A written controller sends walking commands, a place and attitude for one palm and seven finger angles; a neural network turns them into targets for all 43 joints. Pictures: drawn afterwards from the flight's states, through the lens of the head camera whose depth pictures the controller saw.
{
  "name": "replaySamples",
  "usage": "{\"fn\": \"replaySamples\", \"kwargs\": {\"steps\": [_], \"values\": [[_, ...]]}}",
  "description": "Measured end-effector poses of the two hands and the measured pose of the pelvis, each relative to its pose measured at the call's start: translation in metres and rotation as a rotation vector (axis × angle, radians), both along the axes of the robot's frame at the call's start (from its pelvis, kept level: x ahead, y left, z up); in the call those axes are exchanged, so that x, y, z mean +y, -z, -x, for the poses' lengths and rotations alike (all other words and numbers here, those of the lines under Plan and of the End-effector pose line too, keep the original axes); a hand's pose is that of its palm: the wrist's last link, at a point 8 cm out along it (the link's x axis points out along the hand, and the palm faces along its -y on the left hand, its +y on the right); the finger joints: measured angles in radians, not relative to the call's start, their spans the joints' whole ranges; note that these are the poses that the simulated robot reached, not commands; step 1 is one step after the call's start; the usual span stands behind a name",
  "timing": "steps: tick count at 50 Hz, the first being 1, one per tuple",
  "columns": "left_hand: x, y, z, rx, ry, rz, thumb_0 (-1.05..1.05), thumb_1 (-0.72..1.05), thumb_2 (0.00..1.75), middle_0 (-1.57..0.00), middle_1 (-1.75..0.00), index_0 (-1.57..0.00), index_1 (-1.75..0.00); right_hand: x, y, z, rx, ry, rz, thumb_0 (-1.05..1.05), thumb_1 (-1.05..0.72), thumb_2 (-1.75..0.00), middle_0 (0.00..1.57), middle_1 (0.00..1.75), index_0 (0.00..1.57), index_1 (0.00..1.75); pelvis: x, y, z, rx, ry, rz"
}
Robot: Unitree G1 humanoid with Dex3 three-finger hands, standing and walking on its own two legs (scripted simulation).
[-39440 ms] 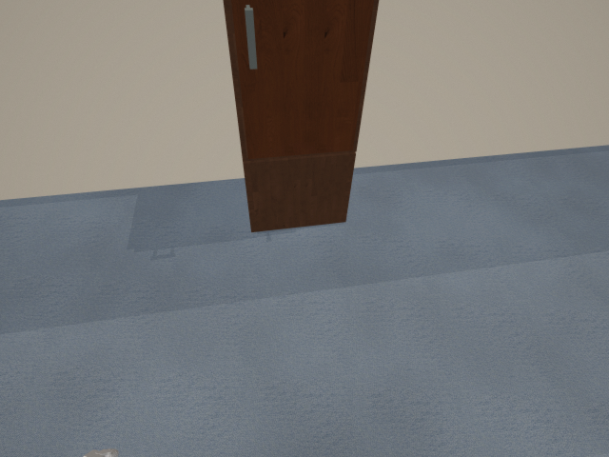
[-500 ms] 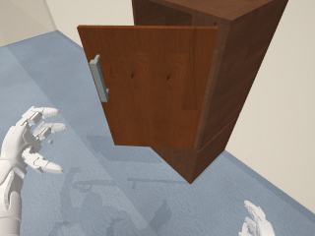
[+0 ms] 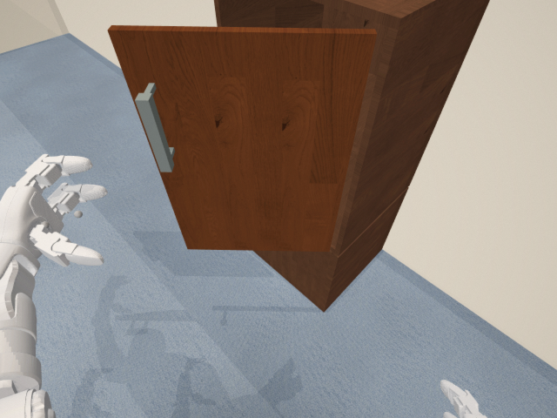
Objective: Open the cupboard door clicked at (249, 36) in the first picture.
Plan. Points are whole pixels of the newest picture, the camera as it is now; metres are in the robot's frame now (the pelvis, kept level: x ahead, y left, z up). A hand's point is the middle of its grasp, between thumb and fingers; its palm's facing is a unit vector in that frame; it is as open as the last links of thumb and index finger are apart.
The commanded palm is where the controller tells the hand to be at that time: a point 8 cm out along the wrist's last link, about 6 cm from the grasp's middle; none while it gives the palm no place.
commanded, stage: move the hooked fingers beside the handle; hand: left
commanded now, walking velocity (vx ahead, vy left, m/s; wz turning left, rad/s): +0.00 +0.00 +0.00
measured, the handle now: (159, 129) +0.57 +0.24 +0.10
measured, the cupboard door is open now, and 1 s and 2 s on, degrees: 43 43 43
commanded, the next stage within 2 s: slide the fingers in behind the handle in 1.90 s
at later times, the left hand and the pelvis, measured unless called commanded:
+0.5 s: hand (95, 178) +0.42 +0.29 +0.12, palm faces +0.03 -1.00 +0.00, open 14.0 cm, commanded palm +0.40 +0.34 +0.11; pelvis +0.00 +0.02 -0.01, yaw +0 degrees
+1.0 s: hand (107, 150) +0.48 +0.30 +0.12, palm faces +0.02 -1.00 +0.01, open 14.0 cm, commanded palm +0.48 +0.35 +0.11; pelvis +0.00 +0.02 -0.02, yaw -1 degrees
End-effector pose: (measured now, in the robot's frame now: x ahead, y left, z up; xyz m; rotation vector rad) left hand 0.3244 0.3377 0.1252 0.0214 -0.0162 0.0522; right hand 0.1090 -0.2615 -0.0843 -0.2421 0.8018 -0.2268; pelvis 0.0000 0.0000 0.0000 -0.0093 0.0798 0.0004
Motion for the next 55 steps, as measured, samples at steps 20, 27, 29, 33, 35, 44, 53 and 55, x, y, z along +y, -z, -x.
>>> {"fn": "replaySamples", "kwargs": {"steps": [20,27,29,33,35,44,53,55], "values": [[0.004,0.004,-0.057,0.01,0.019,0.017,-0.01,-0.5,0.3,-0.3,-1.2,-0.3,-1.2,0.018,0.01,0.035,0.153,0.034,0.014,0.01,-0.91,-0.9,0.2,0.3,0.21,0.3,0.02,0.004,0.003,0.05,-0.001,0.018],[0.008,0.004,-0.076,0.01,0.017,0.026,-0.01,-0.5,0.3,-0.3,-1.2,-0.3,-1.2,0.017,0.013,0.051,0.219,0.059,0.02,0.01,-0.9,-0.9,0.2,0.3,0.21,0.3,0.022,0.006,0.002,0.077,0.007,0.021],[0.009,0.005,-0.081,0.014,0.017,0.022,-0.01,-0.5,0.3,-0.3,-1.2,-0.3,-1.2,0.016,0.015,0.057,0.241,0.069,0.024,0.01,-0.9,-0.9,0.2,0.3,0.21,0.3,0.023,0.007,0.001,0.084,0.007,0.022],[0.011,0.005,-0.089,0.009,0.02,0.022,-0.01,-0.5,0.3,-0.3,-1.2,-0.3,-1.2,0.013,0.017,0.069,0.291,0.088,0.033,0.01,-0.91,-0.9,0.2,0.3,0.21,0.3,0.023,0.009,0.001,0.099,0.009,0.025],[0.012,0.005,-0.094,0.011,0.02,0.029,-0.01,-0.5,0.3,-0.3,-1.2,-0.3,-1.2,0.012,0.017,0.075,0.315,0.096,0.038,0.01,-0.91,-0.9,0.2,0.3,0.21,0.3,0.023,0.01,0.001,0.106,0.009,0.026],[0.016,0.005,-0.119,0.019,0.022,0.02,-0.01,-0.5,0.3,-0.3,-1.2,-0.3,-1.2,0.006,0.018,0.099,0.407,0.139,0.063,0.01,-0.91,-0.9,0.2,0.3,0.21,0.3,0.023,0.014,0.0,0.151,0.009,0.035],[0.011,0.008,-0.148,0.05,0.03,0.03,-0.01,-0.5,0.3,-0.3,-1.2,-0.3,-1.2,0.007,0.019,0.118,0.485,0.179,0.064,0.01,-0.91,-0.9,0.2,0.3,0.21,0.3,0.022,0.018,-0.003,0.195,0.015,0.039],[0.011,0.008,-0.155,0.051,0.025,0.026,-0.01,-0.5,0.3,-0.3,-1.2,-0.3,-1.2,0.008,0.02,0.121,0.501,0.185,0.065,0.01,-0.91,-0.9,0.2,0.3,0.21,0.3,0.022,0.019,-0.003,0.206,0.017,0.041]]}}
